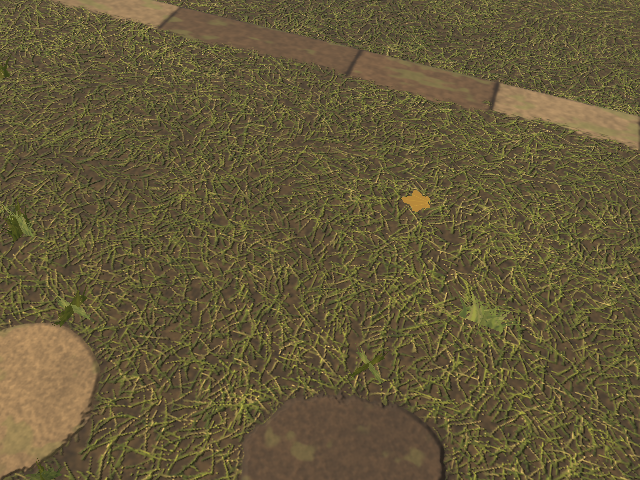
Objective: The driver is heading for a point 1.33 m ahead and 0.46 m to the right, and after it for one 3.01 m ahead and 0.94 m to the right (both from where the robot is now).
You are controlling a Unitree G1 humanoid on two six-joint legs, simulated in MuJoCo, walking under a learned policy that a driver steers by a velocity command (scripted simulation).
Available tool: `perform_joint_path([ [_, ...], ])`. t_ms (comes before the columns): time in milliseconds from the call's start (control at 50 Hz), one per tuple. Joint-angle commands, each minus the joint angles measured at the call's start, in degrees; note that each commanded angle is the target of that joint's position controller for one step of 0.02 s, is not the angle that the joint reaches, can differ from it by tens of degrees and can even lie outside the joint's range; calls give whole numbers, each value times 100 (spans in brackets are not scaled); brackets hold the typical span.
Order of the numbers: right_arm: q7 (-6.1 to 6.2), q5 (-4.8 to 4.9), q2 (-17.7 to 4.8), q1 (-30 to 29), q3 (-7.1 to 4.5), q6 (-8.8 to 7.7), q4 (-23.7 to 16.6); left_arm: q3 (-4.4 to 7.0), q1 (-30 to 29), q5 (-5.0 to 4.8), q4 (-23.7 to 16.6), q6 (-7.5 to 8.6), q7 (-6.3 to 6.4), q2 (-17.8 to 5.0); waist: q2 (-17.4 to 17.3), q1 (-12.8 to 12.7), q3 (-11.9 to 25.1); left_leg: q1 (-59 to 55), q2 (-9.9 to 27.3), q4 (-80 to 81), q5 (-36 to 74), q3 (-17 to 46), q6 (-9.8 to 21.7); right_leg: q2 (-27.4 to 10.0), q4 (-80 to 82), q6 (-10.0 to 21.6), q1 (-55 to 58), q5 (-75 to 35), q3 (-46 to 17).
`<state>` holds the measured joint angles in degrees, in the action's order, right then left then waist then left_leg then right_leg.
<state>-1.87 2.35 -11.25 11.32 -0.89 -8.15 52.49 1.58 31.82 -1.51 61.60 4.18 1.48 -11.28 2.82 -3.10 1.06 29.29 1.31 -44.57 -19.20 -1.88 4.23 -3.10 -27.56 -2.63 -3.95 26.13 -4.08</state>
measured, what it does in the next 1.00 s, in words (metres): walks ahead, turning right: left foot, then right foot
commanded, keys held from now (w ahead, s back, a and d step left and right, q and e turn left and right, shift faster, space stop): w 0.40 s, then w+e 0.60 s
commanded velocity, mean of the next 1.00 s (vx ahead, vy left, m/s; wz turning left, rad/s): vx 0.48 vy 0.00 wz -0.23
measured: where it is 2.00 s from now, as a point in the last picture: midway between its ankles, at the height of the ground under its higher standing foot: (426, 276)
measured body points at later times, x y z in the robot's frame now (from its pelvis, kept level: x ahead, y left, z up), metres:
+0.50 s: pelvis +0.24 +0.06 +0.01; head +0.26 +0.07 +0.46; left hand +0.46 +0.27 -0.09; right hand +0.14 -0.18 -0.12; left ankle +0.09 +0.13 -0.72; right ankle +0.45 -0.07 -0.68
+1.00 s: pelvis +0.54 +0.04 +0.02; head +0.57 +0.03 +0.47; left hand +0.63 +0.31 -0.10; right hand +0.70 -0.24 -0.06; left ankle +0.75 +0.15 -0.69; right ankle +0.46 -0.04 -0.72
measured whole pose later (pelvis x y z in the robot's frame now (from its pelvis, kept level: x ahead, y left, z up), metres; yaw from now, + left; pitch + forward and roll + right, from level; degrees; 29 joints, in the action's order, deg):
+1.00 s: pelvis +0.54 +0.04 +0.02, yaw -15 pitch +3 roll -1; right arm 0.6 0.1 -14.8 1.4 -1.6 -6.7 42.2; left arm 3.5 20.1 -1.6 48.1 4.0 0.0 -15.1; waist -1.9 -5.2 -0.9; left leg 34.1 3.0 -31.0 1.5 6.3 -2.3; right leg 7.1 -21.7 4.1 -8.1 15.4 -8.5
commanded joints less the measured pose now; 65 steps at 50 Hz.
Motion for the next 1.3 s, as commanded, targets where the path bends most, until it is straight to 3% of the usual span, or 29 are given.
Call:
perform_joint_path([
  [20,77,-27,-708,2229,-389,215,532,118,-872,82,-571,45,9,-1043,-34,1520,67,-3318,-499,450,836,-572,-181,-173,-347,638,-2415,-2417,77],
  [40,155,-124,-1131,2952,-498,248,658,6,-1008,144,-711,94,3,-618,-1342,1809,93,-3594,469,1448,-182,1071,152,223,-2574,320,-2947,-2170,481],
  [60,153,-227,-1425,2990,-398,192,555,-150,-292,103,-800,217,-16,190,-2731,1177,507,-3820,1900,3200,-850,4498,928,855,-4601,274,-3653,563,-26],
  [80,81,-216,-1190,2273,-303,115,458,-120,-174,-180,-836,335,-45,82,-2061,758,131,-3405,2224,3915,-2147,5692,1164,591,-5520,475,-4263,168,-474],
  [120,-43,-171,-821,961,-166,22,173,-48,-1084,-97,-1062,381,-49,-341,-501,513,-701,-2189,1886,3506,-815,3756,869,-126,-5296,758,-4289,-1160,-271],
  [160,-86,-287,-615,699,-109,67,169,88,-867,15,-934,259,-32,-531,-687,209,-482,-1798,1176,3506,470,2150,567,-426,-4511,787,-3534,-1725,-156],
  [200,-30,-263,-407,1058,-45,90,351,170,-890,2,-877,161,-67,-636,-802,187,-465,-1981,876,3568,1537,1442,502,-421,-4126,776,-3441,-1933,78],
  [280,125,-279,-668,1583,-83,145,502,169,-1958,92,-1236,134,-120,-466,-531,365,-484,-2604,998,3629,2924,1128,509,-433,-3191,614,-4267,-2516,215],
  [480,317,-235,-753,2160,-135,270,632,24,-4014,-38,-1922,235,-417,-356,-596,796,-862,-3574,1051,3757,3191,365,325,7,-430,671,-4023,-3298,654],
  [540,338,-305,-923,1964,-186,310,554,58,-3969,-55,-2036,290,-526,-473,-790,559,-547,-3960,1149,3049,5480,51,252,373,-322,978,-3344,-2681,928],
  [580,369,-377,-1066,1803,-228,385,448,223,-3032,-47,-1829,279,-518,-803,-1128,64,157,-4203,1122,1706,7357,-96,160,767,-355,1225,-2248,-2227,1103],
  [600,349,-382,-1158,1525,-239,415,331,357,-2019,-32,-1556,256,-492,-1052,-1108,-467,657,-3653,972,429,7328,-220,41,784,-35,1423,-879,-2554,972],
  [620,330,-444,-1080,1355,-177,345,98,483,-925,75,-1349,176,-407,-1488,-454,-801,1398,-2011,705,-1453,5313,-297,-81,-272,-185,1817,1117,-2655,-515],
  [640,150,-430,-147,2211,90,171,102,511,-730,140,-1275,168,-427,-1697,991,-147,2182,662,-498,-3505,-749,263,-440,-1730,185,3025,3284,-1652,-3675],
  [660,71,-198,-685,1660,-22,-80,17,439,-762,124,-1189,136,-372,-1247,513,-421,1896,1341,-346,-4069,-966,1033,-187,-1567,935,2777,3013,-1027,-4109],
  [680,62,-16,-1042,893,-110,-206,-337,382,-1322,95,-1349,149,-333,-1071,378,-295,851,1697,-42,-3832,-449,1002,-80,-1350,1188,2450,2056,-1242,-3220],
  [720,176,-136,-1115,525,-204,-204,-465,270,-2125,125,-1634,182,-379,-785,-656,241,147,1069,311,-3043,138,829,-153,-898,1514,2173,215,-2430,-2130],
  [780,250,-273,-845,750,-233,34,-635,264,-2189,89,-1709,165,-333,-868,-345,627,-54,411,555,-2152,190,704,-428,-549,1765,2112,-1035,-2830,-1456],
  [840,330,-359,-749,-21,-203,128,-983,352,-1838,95,-1700,160,-201,-1183,-99,436,-251,273,432,-820,1103,437,-689,-253,1822,1995,-1724,-2977,-1000],
  [960,263,-195,-760,-1202,-177,90,-1404,387,-1138,-35,-1620,42,-123,-1236,201,-83,-58,-279,-45,1308,2365,535,-707,-191,1230,1548,-1206,-2049,-1305],
  [1020,180,-164,-1059,-1195,-286,-11,-1508,393,-1155,-12,-1691,-15,-75,-1235,329,66,19,-559,-77,1753,1727,686,-540,-421,668,1426,-654,-1702,-1929],
  [1060,193,-206,-1242,-394,-401,-74,-1331,329,-1303,37,-1801,-43,-66,-1027,375,507,337,-1706,50,2071,1463,639,-253,-125,-126,1179,-794,-1829,-1893],
  [1080,239,-297,-1561,499,-493,-92,-1236,197,-1375,103,-1927,-13,-94,-657,-131,897,1030,-3088,961,1993,1246,1412,127,238,-1656,949,-1459,-1397,-1382],
  [1100,246,-379,-2030,1095,-620,6,-1090,97,-712,-44,-2125,69,-106,-351,-1948,683,1689,-4886,2251,2391,290,3809,1024,990,-3366,624,-3438,514,-485],
  [1120,211,-296,-1628,1104,-558,38,-1108,171,-577,-137,-2071,79,-103,-890,-1971,700,1577,-4874,2501,2624,-826,4794,1121,519,-4417,560,-4296,734,-596],
  [1140,215,-262,-1187,864,-448,60,-1206,269,-1041,-113,-2080,29,-101,-1255,-1245,825,901,-4272,2239,2678,-783,3934,866,305,-4767,513,-4495,187,-635],
  [1160,205,-273,-1074,572,-395,95,-1245,289,-1352,-41,-2132,-17,-93,-1227,-750,744,470,-3570,1945,2748,-66,3055,672,115,-4727,456,-4317,-271,-461],
  [1220,164,-308,-890,156,-334,114,-1165,317,-1500,-24,-2257,-112,-158,-939,-918,412,-66,-2369,1349,3231,1171,1659,511,-227,-4151,406,-3735,-891,-273],
  [1300,151,-265,-1097,305,-442,50,-990,292,-1774,9,-2498,-206,-187,-730,-765,392,-134,-2375,1377,3504,2152,855,696,-321,-3601,294,-3955,-1474,-221],
])
Velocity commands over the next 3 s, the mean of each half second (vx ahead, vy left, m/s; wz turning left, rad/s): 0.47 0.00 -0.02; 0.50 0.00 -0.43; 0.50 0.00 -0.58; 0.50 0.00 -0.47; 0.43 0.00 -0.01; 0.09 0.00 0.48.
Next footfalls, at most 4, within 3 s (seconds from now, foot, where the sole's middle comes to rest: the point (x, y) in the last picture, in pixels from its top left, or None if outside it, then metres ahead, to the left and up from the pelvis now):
0.04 left None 0.13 0.13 -0.76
0.60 right None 0.50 -0.04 -0.76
1.08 left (283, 353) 0.78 0.12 -0.76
1.62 right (438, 326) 0.89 -0.25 -0.76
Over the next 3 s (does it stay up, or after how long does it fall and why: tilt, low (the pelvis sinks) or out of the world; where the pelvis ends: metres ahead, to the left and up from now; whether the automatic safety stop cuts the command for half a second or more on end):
stays up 1.22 -0.44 0.01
